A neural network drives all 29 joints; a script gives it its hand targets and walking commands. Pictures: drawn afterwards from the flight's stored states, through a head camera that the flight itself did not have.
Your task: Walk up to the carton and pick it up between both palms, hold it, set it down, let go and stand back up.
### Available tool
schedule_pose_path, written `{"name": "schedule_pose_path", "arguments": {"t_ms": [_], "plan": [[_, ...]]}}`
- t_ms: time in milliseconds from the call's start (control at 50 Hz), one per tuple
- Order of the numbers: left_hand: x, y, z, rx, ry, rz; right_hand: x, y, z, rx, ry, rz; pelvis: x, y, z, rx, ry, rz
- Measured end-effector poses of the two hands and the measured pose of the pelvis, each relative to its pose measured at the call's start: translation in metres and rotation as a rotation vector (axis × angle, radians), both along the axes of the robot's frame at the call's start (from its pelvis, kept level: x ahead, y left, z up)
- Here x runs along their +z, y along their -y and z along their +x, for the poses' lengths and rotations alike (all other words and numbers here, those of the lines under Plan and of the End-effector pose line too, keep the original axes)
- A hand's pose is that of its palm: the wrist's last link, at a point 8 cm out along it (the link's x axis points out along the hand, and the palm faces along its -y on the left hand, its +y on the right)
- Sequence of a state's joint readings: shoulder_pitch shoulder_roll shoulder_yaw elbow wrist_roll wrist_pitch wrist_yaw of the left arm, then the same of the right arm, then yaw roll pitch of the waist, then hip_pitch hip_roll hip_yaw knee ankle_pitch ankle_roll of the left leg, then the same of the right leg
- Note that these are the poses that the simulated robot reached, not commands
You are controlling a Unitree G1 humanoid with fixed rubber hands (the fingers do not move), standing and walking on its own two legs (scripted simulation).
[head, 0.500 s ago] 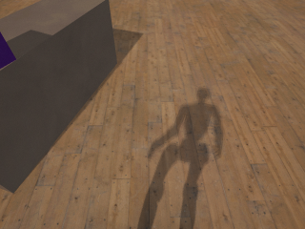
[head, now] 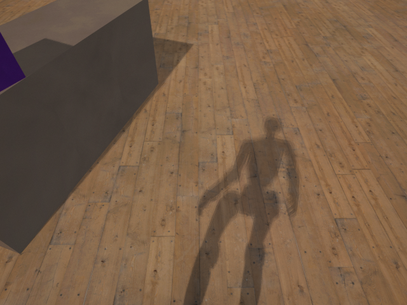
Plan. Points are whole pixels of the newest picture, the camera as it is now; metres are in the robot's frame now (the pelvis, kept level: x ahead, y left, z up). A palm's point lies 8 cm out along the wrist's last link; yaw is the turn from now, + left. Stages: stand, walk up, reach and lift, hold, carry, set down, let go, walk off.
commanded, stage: stand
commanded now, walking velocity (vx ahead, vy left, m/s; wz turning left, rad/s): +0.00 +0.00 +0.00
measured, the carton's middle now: out of the picture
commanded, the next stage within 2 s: walk up in 1.48 s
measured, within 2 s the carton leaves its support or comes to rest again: neither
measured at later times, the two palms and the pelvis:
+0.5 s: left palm out of the picture +0.04 +0.26 -0.12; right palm out of the picture +0.04 -0.26 -0.12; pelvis +0.00 +0.00 +0.00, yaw +0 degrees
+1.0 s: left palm out of the picture +0.04 +0.25 -0.12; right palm out of the picture +0.04 -0.26 -0.12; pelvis +0.01 +0.00 +0.00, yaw +1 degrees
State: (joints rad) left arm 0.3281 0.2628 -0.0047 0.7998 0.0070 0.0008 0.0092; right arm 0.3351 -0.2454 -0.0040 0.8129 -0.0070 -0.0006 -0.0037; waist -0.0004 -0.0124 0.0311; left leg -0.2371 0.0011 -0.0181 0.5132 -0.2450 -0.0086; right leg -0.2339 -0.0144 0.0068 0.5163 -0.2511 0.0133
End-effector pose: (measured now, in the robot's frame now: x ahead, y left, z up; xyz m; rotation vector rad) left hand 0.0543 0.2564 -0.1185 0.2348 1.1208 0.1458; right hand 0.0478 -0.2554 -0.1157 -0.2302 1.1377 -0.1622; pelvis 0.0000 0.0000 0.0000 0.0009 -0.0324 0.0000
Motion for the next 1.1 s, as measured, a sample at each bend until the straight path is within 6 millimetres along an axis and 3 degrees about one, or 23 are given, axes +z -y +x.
{"name": "schedule_pose_path", "arguments": {"t_ms": [360,900,1100], "plan": [[-0.004,-0.001,-0.018,0.025,-0.065,0.001,-0.003,0.000,-0.007,-0.005,-0.046,-0.003,0.001,-0.001,0.002,0.004,-0.006,-0.001],[-0.005,0.002,-0.013,0.041,-0.083,0.004,-0.005,0.001,-0.004,-0.011,-0.077,-0.005,0.003,0.002,0.011,0.014,-0.002,-0.002],[-0.006,0.004,-0.020,0.052,-0.114,0.001,-0.008,0.000,-0.008,-0.012,-0.105,0.001,0.004,0.003,0.011,0.015,-0.005,-0.002]]}}
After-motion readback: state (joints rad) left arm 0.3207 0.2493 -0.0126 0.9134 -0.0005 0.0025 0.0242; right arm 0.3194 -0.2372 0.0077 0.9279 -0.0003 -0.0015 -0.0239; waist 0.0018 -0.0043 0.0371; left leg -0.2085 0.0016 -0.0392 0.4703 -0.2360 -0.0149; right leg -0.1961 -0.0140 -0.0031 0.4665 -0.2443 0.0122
